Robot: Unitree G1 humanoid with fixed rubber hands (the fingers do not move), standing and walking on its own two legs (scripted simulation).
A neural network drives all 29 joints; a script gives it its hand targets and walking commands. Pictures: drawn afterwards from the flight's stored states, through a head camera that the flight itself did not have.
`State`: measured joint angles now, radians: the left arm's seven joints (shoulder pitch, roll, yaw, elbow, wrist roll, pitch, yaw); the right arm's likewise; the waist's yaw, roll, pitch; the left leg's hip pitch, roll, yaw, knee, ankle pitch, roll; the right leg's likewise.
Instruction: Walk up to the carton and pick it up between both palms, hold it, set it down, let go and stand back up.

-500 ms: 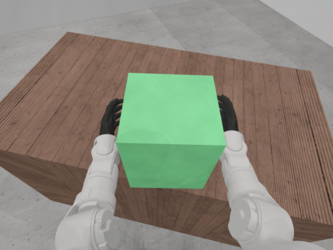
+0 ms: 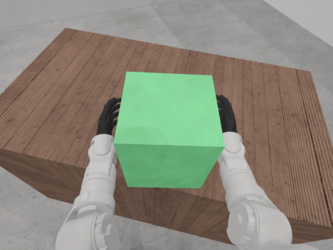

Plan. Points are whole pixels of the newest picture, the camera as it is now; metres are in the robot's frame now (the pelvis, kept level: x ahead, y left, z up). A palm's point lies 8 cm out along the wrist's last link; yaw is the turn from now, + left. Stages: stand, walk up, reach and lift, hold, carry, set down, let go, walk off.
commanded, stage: reach and lift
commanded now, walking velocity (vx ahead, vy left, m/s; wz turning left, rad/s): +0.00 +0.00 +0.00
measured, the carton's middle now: (166, 135) +0.39 +0.03 +0.01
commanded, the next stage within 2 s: none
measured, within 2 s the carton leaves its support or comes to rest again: leaves its support in 0.56 s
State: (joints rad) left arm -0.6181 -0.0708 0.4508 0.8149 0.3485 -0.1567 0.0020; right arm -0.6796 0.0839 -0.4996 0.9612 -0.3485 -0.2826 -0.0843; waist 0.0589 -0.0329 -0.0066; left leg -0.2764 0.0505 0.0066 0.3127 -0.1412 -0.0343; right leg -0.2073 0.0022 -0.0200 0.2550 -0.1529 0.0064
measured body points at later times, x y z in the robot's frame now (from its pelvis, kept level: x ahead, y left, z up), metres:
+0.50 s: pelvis +0.00 +0.00 +0.00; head +0.04 +0.02 +0.45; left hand +0.39 +0.18 +0.04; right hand +0.41 -0.12 +0.06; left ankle +0.00 +0.14 -0.75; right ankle -0.02 -0.12 -0.75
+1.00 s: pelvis -0.04 +0.00 +0.00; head +0.01 +0.04 +0.44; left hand +0.36 +0.17 +0.04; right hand +0.38 -0.13 +0.08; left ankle +0.00 +0.14 -0.75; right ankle -0.02 -0.12 -0.75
